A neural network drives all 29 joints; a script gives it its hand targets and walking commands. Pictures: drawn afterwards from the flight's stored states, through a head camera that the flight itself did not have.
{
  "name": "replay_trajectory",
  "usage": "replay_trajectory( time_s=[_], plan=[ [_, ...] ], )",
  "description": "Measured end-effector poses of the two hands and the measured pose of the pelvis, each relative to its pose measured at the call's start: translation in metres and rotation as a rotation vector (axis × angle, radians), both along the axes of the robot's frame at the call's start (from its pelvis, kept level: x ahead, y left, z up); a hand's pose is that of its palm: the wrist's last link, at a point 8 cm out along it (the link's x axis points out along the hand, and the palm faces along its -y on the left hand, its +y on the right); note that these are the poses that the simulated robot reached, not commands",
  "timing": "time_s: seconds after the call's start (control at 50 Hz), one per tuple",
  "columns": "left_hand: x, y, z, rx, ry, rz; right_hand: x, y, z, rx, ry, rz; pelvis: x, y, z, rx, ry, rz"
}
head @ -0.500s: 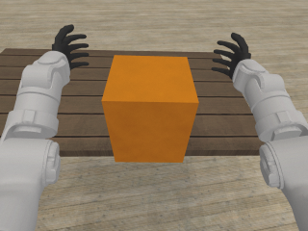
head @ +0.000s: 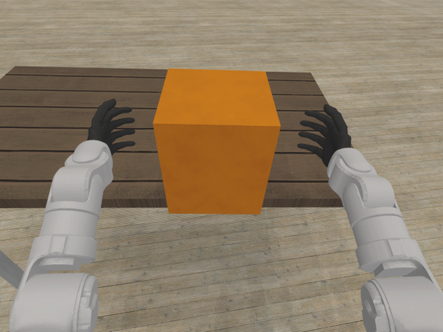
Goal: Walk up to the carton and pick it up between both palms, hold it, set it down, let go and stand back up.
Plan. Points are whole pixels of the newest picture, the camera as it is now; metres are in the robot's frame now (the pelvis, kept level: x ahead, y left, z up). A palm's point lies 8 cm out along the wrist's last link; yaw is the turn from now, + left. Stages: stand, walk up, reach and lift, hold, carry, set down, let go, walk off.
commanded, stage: set down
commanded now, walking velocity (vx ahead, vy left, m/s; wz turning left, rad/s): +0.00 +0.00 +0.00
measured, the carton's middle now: (215, 144) +0.50 +0.05 +0.09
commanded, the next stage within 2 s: let go in 1.82 s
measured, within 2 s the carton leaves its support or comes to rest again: neither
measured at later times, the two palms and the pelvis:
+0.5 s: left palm (105, 200) +0.33 +0.23 +0.09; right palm (336, 203) +0.34 -0.18 +0.09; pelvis +0.04 +0.01 +0.00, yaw +0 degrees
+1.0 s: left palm (101, 239) +0.28 +0.24 +0.04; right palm (339, 247) +0.29 -0.19 +0.03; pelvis +0.07 +0.00 +0.01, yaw -1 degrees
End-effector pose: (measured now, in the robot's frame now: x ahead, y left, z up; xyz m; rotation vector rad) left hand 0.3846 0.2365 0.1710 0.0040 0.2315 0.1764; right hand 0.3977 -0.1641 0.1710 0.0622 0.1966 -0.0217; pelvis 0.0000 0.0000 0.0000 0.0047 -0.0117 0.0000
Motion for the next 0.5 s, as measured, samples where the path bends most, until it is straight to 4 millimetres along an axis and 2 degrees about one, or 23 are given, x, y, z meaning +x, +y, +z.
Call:
replay_trajectory(
  time_s=[0.1, 0.26, 0.36, 0.5],
  plan=[
    [-0.004, -0.008, -0.005, -0.012, 0.008, -0.017, -0.006, 0.004, -0.011, -0.021, 0.045, -0.007, 0.002, 0.002, 0.001, 0.002, -0.016, 0.005],
    [-0.03, 0.004, -0.045, -0.029, 0.056, 0.007, -0.033, 0.003, -0.051, -0.008, 0.086, -0.053, 0.018, 0.002, 0.002, 0.0, -0.076, 0.001],
    [-0.044, 0.007, -0.063, -0.021, 0.062, 0.008, -0.042, -0.001, -0.062, -0.003, 0.056, -0.061, 0.025, 0.003, 0.002, -0.003, -0.073, 0.002],
    [-0.056, -0.003, -0.079, -0.022, 0.062, -0.024, -0.056, -0.013, -0.078, -0.013, 0.048, -0.069, 0.037, 0.006, 0.004, -0.004, -0.051, -0.008]
  ],
)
